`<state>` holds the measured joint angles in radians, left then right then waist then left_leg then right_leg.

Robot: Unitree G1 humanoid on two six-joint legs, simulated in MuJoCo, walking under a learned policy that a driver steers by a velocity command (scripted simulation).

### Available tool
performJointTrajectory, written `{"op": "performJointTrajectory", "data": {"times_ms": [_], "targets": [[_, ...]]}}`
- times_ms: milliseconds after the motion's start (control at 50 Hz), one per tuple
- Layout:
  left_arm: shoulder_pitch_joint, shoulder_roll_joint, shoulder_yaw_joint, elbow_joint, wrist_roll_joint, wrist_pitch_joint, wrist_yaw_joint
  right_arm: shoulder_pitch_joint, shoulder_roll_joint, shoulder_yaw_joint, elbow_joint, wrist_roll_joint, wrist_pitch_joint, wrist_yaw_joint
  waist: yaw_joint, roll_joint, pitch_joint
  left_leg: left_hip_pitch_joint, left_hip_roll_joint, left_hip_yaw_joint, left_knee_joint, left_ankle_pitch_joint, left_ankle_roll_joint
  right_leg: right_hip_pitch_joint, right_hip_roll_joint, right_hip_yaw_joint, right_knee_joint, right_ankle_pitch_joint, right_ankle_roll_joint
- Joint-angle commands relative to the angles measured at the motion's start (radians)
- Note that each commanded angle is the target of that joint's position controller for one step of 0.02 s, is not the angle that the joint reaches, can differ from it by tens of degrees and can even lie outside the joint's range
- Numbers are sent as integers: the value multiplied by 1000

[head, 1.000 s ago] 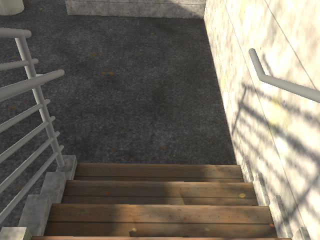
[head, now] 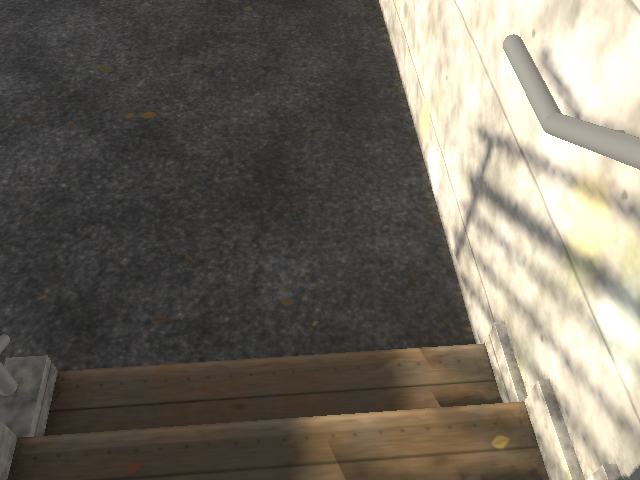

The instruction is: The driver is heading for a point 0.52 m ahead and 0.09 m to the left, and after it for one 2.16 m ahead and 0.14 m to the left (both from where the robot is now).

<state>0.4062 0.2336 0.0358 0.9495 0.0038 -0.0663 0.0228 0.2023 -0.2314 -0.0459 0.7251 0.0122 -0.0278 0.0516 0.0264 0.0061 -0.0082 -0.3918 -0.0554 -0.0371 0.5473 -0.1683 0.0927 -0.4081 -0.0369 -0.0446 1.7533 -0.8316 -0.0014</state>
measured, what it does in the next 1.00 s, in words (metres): goes down: right foot 0.16 m lower, then left foot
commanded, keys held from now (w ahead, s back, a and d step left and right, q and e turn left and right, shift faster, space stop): w+q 0.52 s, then no key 0.02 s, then e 0.46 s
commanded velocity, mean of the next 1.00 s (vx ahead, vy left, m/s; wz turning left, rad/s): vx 0.36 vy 0.00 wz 0.26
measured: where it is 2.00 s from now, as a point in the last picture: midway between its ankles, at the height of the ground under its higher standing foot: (361, 468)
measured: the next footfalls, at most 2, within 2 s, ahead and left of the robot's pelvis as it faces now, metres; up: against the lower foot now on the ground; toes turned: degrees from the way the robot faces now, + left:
right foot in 0.42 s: +0.38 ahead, -0.07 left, -0.16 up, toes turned +24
left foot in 0.86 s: +0.50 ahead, +0.26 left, -0.19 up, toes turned +13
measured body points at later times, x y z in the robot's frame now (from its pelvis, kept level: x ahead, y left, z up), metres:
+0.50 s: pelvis +0.28 +0.00 -0.17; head +0.28 -0.01 +0.28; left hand +0.34 +0.27 -0.26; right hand +0.38 -0.24 -0.31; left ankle +0.10 +0.10 -0.65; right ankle +0.34 -0.08 -0.90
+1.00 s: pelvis +0.44 +0.08 -0.24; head +0.45 +0.09 +0.21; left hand +0.34 +0.29 -0.38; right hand +0.72 -0.04 -0.30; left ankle +0.51 +0.27 -0.94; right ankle +0.36 -0.08 -0.87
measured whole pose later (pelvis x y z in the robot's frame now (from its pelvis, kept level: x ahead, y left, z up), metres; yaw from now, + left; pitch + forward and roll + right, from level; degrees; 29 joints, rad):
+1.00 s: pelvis +0.44 +0.08 -0.24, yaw +12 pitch +0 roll +1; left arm 0.52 0.14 0.03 0.85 -0.03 0.01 0.07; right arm 0.00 -0.13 -0.03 0.69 0.00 -0.09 0.02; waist 0.08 -0.03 0.01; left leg -0.52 0.03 -0.07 0.70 0.59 0.03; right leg -0.33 0.10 0.18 1.21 -0.65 -0.02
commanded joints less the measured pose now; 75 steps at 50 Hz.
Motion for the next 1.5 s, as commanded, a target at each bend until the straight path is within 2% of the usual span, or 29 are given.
{"op": "performJointTrajectory", "data": {"times_ms": [20, 60, 140, 280, 400, 440, 480, 520, 580, 660, 700, 760, 880, 900, 960, 1000, 1020, 1040, 1060, 1080, 1140, 1180, 1260, 1300, 1380, 1440, 1460, 1480, 1500], "targets": [[-5, 105, 4, -169, -31, -60, -20, 451, -228, -65, 106, 32, 24, -17, -145, 296, -327, 885, 368, -561, 0, 586, 398, -759, 48, 130, 334, 44, 68], [-195, 138, 26, -227, -57, -27, 23, 236, -136, -36, 48, 2, 28, -27, -55, -106, -53, 461, 355, -685, -132, 32, 320, -779, -17, 148, 101, 298, 27], [-203, 56, 25, -257, 59, -9, 32, 71, -116, -29, -9, 5, -21, -81, 36, 23, -1, -103, 109, -352, -76, 435, 190, -311, -33, 125, -652, 787, 49], [-429, 11, 15, -375, 45, -50, -36, 278, -57, -16, 101, 23, 2, -145, -89, 28, 21, -199, -55, -320, 122, -132, 107, 25, 94, 95, -1217, 1469, 20], [-69, 85, 63, -317, -6, -9, -27, 201, -17, 6, 42, 31, 34, -146, 25, 77, 33, 88, -74, -420, 638, -29, 76, 186, -66, 225, -1580, 1303, -16], [239, 96, 70, -198, 21, -5, -47, 309, 52, 13, 95, 26, 15, -78, 90, -186, -140, -360, -195, -310, 1205, -613, 25, 818, -179, 245, -1177, 1587, -92], [288, 125, 59, -183, -29, 3, -62, 464, -18, 6, 86, 78, -9, -50, 67, -397, -248, -781, -148, -318, 1674, -737, -23, 997, -360, 451, -1020, 1512, -206], [86, 83, 54, -180, -14, 13, -58, 177, -126, -24, -5, 71, 26, -93, 10, 3, -30, -803, -3, -121, 1522, -363, -33, 534, -372, 614, -1419, 387, -291], [-45, -41, -20, -147, 11, -25, -42, 119, -96, -21, -15, 45, 53, -140, -82, -5, 208, -615, 48, -254, 1227, -104, -26, -31, -219, 467, -1373, 657, -212], [14, 5, -17, -73, 4, -13, 11, 24, 62, 14, -62, -34, 2, -88, -93, -95, 7, -215, 98, -48, 503, 277, -92, -84, -55, 220, -1339, 1398, -142], [-10, 54, -11, -66, -1, 0, 16, 142, 49, 12, -16, -17, 4, -64, -151, -107, -101, -111, 81, -50, 558, 371, -106, 0, -78, 225, -1251, 1527, -155], [173, 0, -12, -29, -61, 11, 46, -62, 3, 11, -62, -28, 11, -60, 9, -65, -10, -508, 126, -140, 349, 327, -109, 418, -108, 369, -1111, 1178, -178], [233, 18, 20, -82, -11, 52, 58, -245, -45, -4, -97, 16, -77, -14, 75, -135, 38, -471, 86, -143, 105, 265, -98, 328, -64, 543, -886, 845, -246], [260, -49, 3, -105, -20, 59, 54, -259, -71, -22, -93, 13, -85, -21, 80, 20, 37, -348, 59, -58, -1, 445, -107, 245, 14, 421, -832, 852, -179], [81, 0, 9, -176, -41, 61, 48, 21, 15, -25, -33, -13, -74, -36, -134, 81, -63, 399, 131, -143, -65, 774, -53, -275, 153, 221, -631, 703, -15], [-91, -48, -4, -308, -47, 58, 53, 136, -65, -41, -30, -17, -49, -47, -168, 245, -124, 476, 373, -409, -194, 718, 77, -435, 170, 177, -365, 224, 11], [-201, 4, 4, -304, -28, 71, 55, 154, 20, -22, 9, -39, -38, -40, -243, 146, -60, 536, 191, -81, -102, 886, -69, -428, 150, 140, -498, 145, 5], [-88, -46, -15, -342, -36, 90, 40, -6, -75, -26, -13, -31, -8, -31, -57, 313, 8, 250, 143, -40, -235, 810, -103, -202, 166, 17, -773, 157, 7], [90, -32, -4, -231, -2, 96, 44, -144, -63, -32, -55, -36, -3, -23, 6, 198, 53, 44, 52, 117, -232, 890, -136, 54, 183, -14, -798, 379, -6], [86, 5, 14, -248, -41, 82, 44, -146, -26, -17, -86, -2, -23, -17, 40, 52, 164, 79, 43, 106, -268, 731, -140, -107, 93, 224, -807, 425, -82], [49, -9, 12, -249, -45, 115, 58, 69, -16, -22, -28, -47, -47, -17, 16, -176, 75, 277, 121, 87, -285, 944, -105, -159, 115, 223, -542, 641, -107], [-53, -30, -11, -363, -22, 105, 28, 230, -144, -56, 33, -28, -40, -6, -99, 157, -184, 847, 464, -160, 12, 1446, 168, -603, 152, 174, -97, 81, 31], [-304, -25, -19, -500, -55, 109, 17, 221, -202, -21, 20, -65, 18, -79, -101, 145, -229, 536, 529, -188, -92, 1225, 266, -612, 78, 195, 481, -25, 127], [-185, 16, -22, -497, -51, 150, 19, 41, -275, -29, -19, -39, 39, -112, 45, 192, -161, 296, 507, -117, -144, 666, 155, -531, -4, 209, 368, 257, 128], [-370, 46, -21, -565, -20, 169, 26, 12, -260, -16, -87, -23, 42, -145, -37, 149, -87, 50, 436, -14, -66, 271, 3, -400, -27, 159, 112, 400, 86], [-140, 69, -10, -478, -42, 124, -6, -102, -333, -66, -136, 22, 39, -131, 94, 259, -154, -290, 316, 147, 28, 55, -105, 202, 19, 65, -361, 370, 19], [103, 144, 23, -384, -16, 108, -18, -208, -307, -71, -171, 39, 42, -128, 222, 107, -126, -460, 226, 178, 309, -55, -136, 350, 48, 145, -564, 291, -20], [269, 431, 87, -350, 23, 68, 6, -526, -254, -54, -338, 37, 56, -101, 373, -558, 181, -894, 7, 163, 801, -701, -131, 60, -103, 893, -1365, -39, -135], [158, 451, 62, -395, 53, 6, -2, -782, -221, -43, -440, 12, 40, -101, 413, -627, 510, -918, -14, -38, 875, -690, -33, -435, -49, 1217, -1804, -557, -120]]}}
Keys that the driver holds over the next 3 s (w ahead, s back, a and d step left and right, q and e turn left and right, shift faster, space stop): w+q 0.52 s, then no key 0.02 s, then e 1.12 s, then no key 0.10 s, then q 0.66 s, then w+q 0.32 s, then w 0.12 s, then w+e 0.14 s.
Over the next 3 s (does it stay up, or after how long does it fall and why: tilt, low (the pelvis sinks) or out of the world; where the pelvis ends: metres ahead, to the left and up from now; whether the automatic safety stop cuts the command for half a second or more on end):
stays up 0.79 -0.02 -0.41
